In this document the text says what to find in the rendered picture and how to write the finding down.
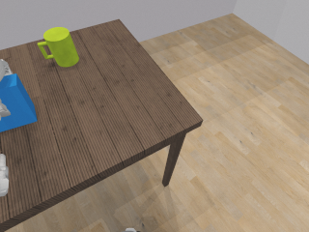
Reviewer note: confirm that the table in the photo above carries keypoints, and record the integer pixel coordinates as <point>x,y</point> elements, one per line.
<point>114,107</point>

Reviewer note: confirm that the robot left hand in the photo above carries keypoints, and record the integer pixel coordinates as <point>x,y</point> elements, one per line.
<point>4,70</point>

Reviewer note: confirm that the sponge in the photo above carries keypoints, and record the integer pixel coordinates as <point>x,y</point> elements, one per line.
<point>17,101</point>

